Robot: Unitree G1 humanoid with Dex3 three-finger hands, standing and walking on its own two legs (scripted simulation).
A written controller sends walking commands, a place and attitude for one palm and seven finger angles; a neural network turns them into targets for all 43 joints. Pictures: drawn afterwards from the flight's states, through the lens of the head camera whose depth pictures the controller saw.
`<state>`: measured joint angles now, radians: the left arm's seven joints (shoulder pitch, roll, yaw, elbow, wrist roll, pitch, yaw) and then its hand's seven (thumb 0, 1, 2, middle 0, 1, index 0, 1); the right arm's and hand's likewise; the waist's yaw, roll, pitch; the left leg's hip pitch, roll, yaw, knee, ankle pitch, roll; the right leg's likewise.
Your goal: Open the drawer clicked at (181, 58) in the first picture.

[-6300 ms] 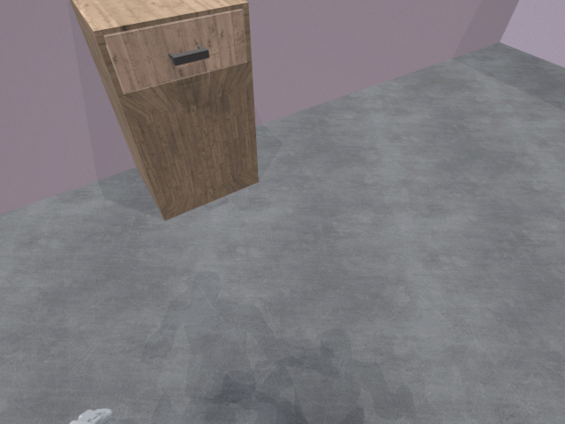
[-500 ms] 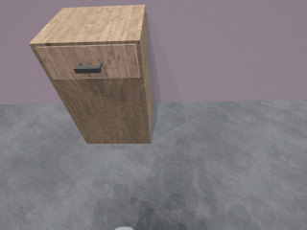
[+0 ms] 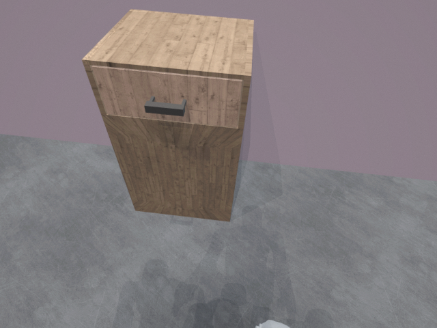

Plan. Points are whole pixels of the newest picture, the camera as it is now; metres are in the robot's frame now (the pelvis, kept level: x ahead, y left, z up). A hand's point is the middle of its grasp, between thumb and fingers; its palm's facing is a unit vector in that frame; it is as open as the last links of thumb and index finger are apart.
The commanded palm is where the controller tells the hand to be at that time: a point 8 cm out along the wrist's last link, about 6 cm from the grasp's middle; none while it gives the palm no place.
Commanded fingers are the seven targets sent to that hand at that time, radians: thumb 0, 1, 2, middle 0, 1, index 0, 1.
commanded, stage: take the last steps up to it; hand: left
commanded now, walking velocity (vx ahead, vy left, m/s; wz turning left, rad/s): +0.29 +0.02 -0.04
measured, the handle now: (166, 104) +0.75 +0.22 -0.03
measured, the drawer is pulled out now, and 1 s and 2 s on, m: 0.00 0.00 0.00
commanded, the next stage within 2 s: come to a stop and stand still in 0.30 s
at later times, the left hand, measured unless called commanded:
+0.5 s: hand (160, 284) +0.24 +0.15 -0.16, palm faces +0.02 -0.97 -0.25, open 7.1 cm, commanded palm none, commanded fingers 0.00 0.90 0.90 -0.20 -0.30 -0.20 -0.30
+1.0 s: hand (155, 287) +0.24 +0.16 -0.18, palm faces +0.00 -0.96 -0.26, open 7.4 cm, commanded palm none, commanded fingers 0.00 0.90 0.90 -0.20 -0.30 -0.20 -0.30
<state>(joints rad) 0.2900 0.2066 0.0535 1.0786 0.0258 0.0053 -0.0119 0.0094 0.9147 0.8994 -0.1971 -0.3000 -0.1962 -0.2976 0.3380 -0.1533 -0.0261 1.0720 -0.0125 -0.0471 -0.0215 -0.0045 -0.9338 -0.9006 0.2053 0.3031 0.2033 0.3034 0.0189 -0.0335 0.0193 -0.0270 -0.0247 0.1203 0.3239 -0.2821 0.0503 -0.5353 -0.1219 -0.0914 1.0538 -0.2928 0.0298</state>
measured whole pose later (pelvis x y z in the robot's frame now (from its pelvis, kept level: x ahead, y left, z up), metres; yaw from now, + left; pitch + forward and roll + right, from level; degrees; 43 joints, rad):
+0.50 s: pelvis +0.17 -0.04 +0.00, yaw -1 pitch +0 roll +1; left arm 0.21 0.16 0.05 1.04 0.01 -0.05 0.03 -0.01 0.95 0.90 -0.20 -0.30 -0.20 -0.30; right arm 0.28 -0.16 -0.04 1.07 -0.02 -0.01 -0.02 0.00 -0.91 -0.90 0.20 0.30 0.20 0.30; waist -0.02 0.03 0.04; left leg -0.46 0.09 0.02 0.94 -0.32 -0.02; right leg -0.25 0.00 -0.16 0.44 -0.19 -0.09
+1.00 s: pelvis +0.19 -0.04 -0.01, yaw -3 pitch +1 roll +1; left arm 0.22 0.20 0.05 1.00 0.01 0.04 0.02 0.00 0.91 0.90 -0.20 -0.30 -0.20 -0.30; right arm 0.12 -0.16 -0.04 0.99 -0.02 0.03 -0.03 0.00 -0.91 -0.90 0.21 0.30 0.21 0.30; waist 0.01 0.00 0.07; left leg -0.34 0.07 0.06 0.50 -0.16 -0.04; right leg -0.26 -0.04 -0.03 0.68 -0.41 0.02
